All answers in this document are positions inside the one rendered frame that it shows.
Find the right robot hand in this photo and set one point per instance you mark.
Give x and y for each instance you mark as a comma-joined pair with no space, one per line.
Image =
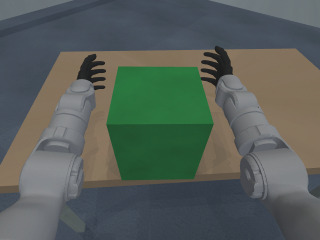
223,66

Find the left robot upper arm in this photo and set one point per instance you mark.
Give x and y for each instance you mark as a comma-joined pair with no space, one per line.
50,179

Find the left robot forearm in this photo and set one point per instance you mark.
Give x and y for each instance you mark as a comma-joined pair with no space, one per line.
66,130

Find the table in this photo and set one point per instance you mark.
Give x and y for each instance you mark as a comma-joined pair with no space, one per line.
285,83

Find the left robot hand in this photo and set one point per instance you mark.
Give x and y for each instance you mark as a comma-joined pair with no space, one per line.
86,73

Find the right robot upper arm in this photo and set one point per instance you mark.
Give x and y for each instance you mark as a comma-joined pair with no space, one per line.
278,179

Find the carton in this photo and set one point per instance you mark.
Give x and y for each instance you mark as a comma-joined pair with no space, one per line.
159,122

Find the right robot forearm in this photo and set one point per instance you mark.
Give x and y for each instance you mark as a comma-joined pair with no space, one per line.
252,131

